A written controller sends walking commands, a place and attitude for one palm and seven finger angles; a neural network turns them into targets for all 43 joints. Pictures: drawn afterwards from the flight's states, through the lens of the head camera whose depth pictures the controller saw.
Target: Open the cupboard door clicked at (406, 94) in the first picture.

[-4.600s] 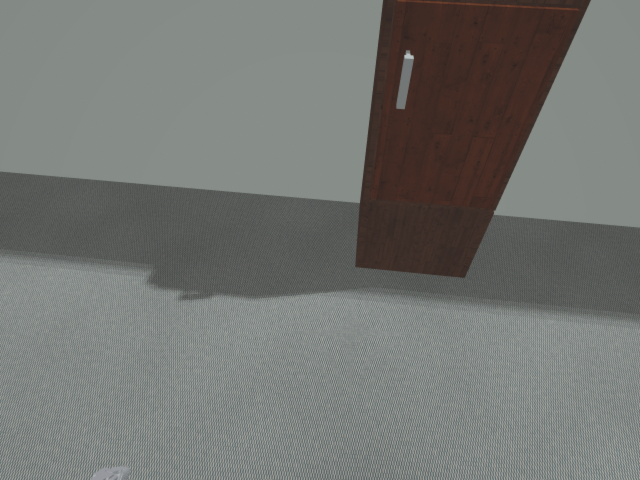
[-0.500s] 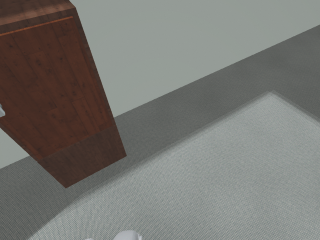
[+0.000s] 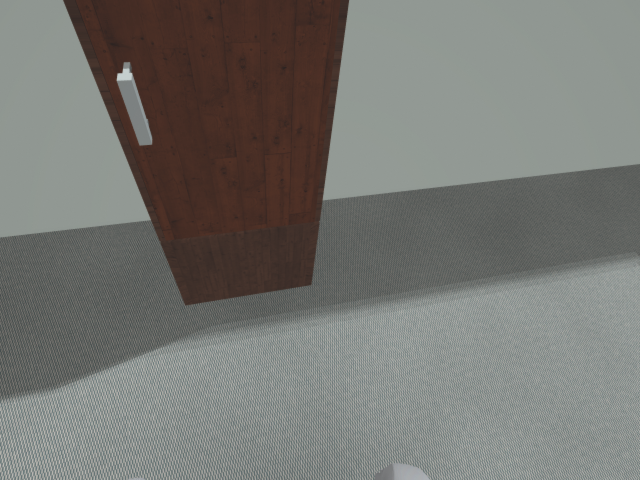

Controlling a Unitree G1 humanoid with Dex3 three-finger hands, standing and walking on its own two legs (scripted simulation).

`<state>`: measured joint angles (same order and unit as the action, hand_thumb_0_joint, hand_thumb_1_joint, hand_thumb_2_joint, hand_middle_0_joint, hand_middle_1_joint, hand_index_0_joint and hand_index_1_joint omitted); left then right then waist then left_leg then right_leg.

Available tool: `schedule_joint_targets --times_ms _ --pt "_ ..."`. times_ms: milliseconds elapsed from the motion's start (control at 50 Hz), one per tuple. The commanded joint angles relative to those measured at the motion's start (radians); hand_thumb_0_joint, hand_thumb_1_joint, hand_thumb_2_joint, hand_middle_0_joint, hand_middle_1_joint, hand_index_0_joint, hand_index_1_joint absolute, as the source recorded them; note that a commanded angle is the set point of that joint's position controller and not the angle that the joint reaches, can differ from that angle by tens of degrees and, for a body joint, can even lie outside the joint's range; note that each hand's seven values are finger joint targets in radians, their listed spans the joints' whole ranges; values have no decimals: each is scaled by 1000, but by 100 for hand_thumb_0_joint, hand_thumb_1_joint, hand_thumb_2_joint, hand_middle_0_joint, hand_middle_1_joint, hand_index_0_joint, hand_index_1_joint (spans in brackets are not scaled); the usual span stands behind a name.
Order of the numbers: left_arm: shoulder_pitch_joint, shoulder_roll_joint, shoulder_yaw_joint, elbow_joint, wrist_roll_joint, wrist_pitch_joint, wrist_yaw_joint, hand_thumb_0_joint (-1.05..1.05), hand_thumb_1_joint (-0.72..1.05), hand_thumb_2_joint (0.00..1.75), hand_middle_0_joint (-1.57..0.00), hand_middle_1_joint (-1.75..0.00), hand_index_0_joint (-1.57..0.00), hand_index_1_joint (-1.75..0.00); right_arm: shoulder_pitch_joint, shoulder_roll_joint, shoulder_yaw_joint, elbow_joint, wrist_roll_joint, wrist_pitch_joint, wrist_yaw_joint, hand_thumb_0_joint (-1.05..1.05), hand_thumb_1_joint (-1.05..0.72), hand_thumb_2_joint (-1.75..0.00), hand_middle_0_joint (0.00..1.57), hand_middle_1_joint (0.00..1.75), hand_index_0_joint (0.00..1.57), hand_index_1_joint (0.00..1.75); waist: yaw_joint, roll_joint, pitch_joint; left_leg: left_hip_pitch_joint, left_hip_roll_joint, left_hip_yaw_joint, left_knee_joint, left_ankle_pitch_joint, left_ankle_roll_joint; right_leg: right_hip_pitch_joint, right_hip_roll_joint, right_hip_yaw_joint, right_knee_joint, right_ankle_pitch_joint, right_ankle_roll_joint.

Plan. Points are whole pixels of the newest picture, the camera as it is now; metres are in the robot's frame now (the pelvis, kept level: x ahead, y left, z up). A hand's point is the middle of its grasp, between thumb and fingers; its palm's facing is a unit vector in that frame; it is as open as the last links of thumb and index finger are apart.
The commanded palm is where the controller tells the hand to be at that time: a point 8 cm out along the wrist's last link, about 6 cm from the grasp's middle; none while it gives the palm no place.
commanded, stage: turn to face it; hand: left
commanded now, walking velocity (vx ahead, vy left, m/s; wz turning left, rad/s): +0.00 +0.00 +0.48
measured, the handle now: (136, 104) +0.67 +0.38 +0.05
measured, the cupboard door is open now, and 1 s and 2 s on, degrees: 0 0 0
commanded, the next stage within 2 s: take the last steps up to it in 0.42 s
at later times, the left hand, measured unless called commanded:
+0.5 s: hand out of the picture +0.03 +0.14 -0.15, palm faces +0.23 -0.93 -0.28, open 7.4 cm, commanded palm none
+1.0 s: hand out of the picture -0.06 +0.20 -0.18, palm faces +0.35 -0.92 -0.16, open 7.4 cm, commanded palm none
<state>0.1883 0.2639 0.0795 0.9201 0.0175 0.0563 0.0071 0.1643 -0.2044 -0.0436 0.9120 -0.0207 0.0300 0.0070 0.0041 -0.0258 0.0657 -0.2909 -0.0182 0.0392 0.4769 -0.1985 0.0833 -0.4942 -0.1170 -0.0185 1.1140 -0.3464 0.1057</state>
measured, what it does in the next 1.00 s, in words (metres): steps on the spot, turning left: right foot, then left foot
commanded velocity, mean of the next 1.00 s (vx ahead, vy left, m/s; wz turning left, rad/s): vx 0.15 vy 0.00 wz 0.18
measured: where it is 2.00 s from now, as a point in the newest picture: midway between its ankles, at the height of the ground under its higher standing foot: outside the picture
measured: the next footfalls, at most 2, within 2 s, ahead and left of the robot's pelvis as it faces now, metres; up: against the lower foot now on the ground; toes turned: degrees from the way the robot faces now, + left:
right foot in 0.32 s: +0.03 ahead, -0.15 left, +0.00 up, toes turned +6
left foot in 0.80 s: -0.03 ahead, +0.10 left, +0.00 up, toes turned +23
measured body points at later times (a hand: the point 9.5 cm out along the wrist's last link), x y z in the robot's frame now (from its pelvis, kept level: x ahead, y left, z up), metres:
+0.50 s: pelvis -0.02 -0.06 +0.00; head +0.01 -0.09 +0.45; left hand +0.01 +0.19 -0.13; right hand +0.06 -0.31 -0.17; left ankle -0.05 +0.08 -0.66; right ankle -0.01 -0.16 -0.74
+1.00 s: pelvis +0.03 +0.03 +0.00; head +0.02 +0.06 +0.45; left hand -0.08 +0.25 -0.17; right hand +0.14 -0.19 -0.13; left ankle -0.07 +0.08 -0.74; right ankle +0.07 -0.11 -0.66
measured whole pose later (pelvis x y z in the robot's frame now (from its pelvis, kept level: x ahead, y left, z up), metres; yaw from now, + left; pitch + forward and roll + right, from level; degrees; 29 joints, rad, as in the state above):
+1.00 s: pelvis +0.03 +0.03 +0.00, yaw +17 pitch -1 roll -2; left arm 0.35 0.22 0.05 1.11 0.03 0.02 -0.01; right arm 0.28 -0.16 -0.03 1.03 -0.02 -0.05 -0.03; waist 0.02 -0.04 0.01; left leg -0.01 0.00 0.10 0.35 -0.32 0.05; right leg -0.48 -0.10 -0.08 1.07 -0.31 0.03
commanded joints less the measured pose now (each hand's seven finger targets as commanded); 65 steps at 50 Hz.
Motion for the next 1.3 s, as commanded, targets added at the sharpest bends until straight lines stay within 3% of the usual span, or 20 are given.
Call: schedule_joint_targets --times_ms 0,140,260,280,300,320,380,420,520,600,720,740,780,800,860,920,1160,1240,1260,1280 --pt "-12 76 19 -68 1 -18 10 0 90 90 -20 -30 -20 -30 47 -209 -63 -57 1 -23 -13 0 -90 -90 20 30 20 30 -29 139 -107 145 242 -301 -188 172 75 -44 3 18 -67 -10 10" --pt "-66 45 5 -98 -6 -23 18 0 90 90 -20 -30 -20 -30 90 -203 -71 -36 -7 -13 -15 0 -90 -90 20 30 20 30 -49 174 -120 144 240 -407 -157 200 104 44 57 20 -273 -93 -15" --pt "64 50 4 -64 -13 -38 30 0 90 90 -20 -30 -20 -30 48 -172 -70 -42 2 -5 -10 0 -90 -90 20 30 20 30 16 133 -157 -35 152 -379 -72 153 23 389 87 2 -693 114 -55" --pt "85 104 12 -63 -3 -48 36 0 90 90 -20 -30 -20 -30 56 -127 -64 -44 11 -4 -4 0 -90 -90 20 30 20 30 27 -6 -162 -171 84 -315 44 12 -32 513 -37 122 -813 98 -90" --pt "83 185 27 -72 12 -55 41 0 90 90 -20 -30 -20 -30 61 -65 -53 -70 13 -5 -3 0 -90 -90 20 30 20 30 29 -285 -121 -341 -61 -112 272 -269 -112 531 -299 381 -881 114 -193" --pt "48 190 19 -92 4 -49 39 0 90 90 -20 -30 -20 -30 46 -120 -69 -68 -1 4 -7 0 -90 -90 20 30 20 30 26 -208 -91 -293 -40 -119 474 -362 -112 348 -374 372 -884 173 -254" --pt "-86 96 3 -111 -2 -56 39 0 90 90 -20 -30 -20 -30 100 -108 -71 -6 -7 31 6 0 -90 -90 20 30 20 30 -51 -106 10 -258 10 -117 694 -203 -120 196 -208 180 -874 140 -208" --pt "-51 70 -7 -91 -2 -68 30 0 90 90 -20 -30 -20 -30 113 -96 -63 12 -5 29 8 0 -90 -90 20 30 20 30 -45 -116 11 -265 21 -87 722 -135 -136 244 -158 79 -839 249 -195" --pt "97 86 -1 -27 8 -75 29 0 90 90 -20 -30 -20 -30 31 -80 -46 4 -2 22 3 0 -90 -90 20 30 20 30 21 -151 -42 -251 47 -47 549 -200 -158 401 -184 80 -798 392 -227" --pt "208 108 4 39 15 -86 16 0 90 90 -20 -30 -20 -30 -52 -69 -30 -13 -4 2 13 0 -90 -90 20 30 20 30 73 -168 -46 -237 57 2 380 -240 -142 474 -213 130 -836 214 -236" --pt "175 103 0 85 12 -88 7 0 90 90 -20 -30 -20 -30 51 -44 -12 34 1 -37 12 0 -90 -90 20 30 20 30 11 -143 -41 95 27 86 -5 -141 -98 303 -163 49 -784 48 -195" --pt "152 81 -6 87 3 -84 5 0 90 90 -20 -30 -20 -30 126 -69 -15 66 4 -48 5 0 -90 -90 20 30 20 30 -29 -50 -62 254 41 70 -115 -79 -93 205 -118 -9 -699 16 -157" --pt "112 -22 -36 46 1 -82 -6 0 90 90 -20 -30 -20 -30 286 -230 -53 109 -1 -56 -14 0 -90 -90 20 30 20 30 -95 352 -82 475 393 -368 -258 -157 44 -149 46 -148 -269 -221 -70" --pt "57 -1 -32 32 7 -82 -4 0 90 90 -20 -30 -20 -30 301 -235 -51 112 -5 -48 -19 0 -90 -90 20 30 20 30 -110 276 -16 391 442 -393 -285 -175 96 -187 27 -81 -152 -234 -88" --pt "39 4 -23 77 12 -75 -19 0 90 90 -20 -30 -20 -30 192 -118 -12 104 -3 -66 -32 0 -90 -90 20 30 20 30 -57 186 139 214 347 -256 -316 -24 75 -179 -22 -21 -23 -47 -89" --pt "110 -18 -28 117 9 -73 -27 0 90 90 -20 -30 -20 -30 202 -92 -2 117 5 -91 -37 0 -90 -90 20 30 20 30 -15 147 92 255 284 -121 -294 274 57 -142 -11 -40 -12 56 -69" --pt "-112 -49 -32 34 -2 -74 -31 0 90 90 -20 -30 -20 -30 338 -80 -5 204 -4 -100 -53 0 -90 -90 20 30 20 30 -42 152 113 342 275 -21 -210 665 54 -87 51 -102 -392 138 -125" --pt "167 0 -11 116 5 -95 -18 0 90 90 -20 -30 -20 -30 301 -111 -13 207 6 -96 -53 0 -90 -90 20 30 20 30 92 114 -34 242 242 24 134 828 9 344 131 -136 -546 214 -176" --pt "293 61 6 155 13 -112 -12 0 90 90 -20 -30 -20 -30 311 -89 -11 205 17 -98 -45 0 -90 -90 20 30 20 30 144 14 -129 78 180 42 385 589 -24 575 17 -3 -584 332 -228" --pt "372 153 27 166 9 -122 1 0 90 90 -20 -30 -20 -30 387 -25 -3 186 30 -100 -39 0 -90 -90 20 30 20 30 127 -227 -273 -161 -1 67 746 -244 -72 775 -292 443 -675 582 -361"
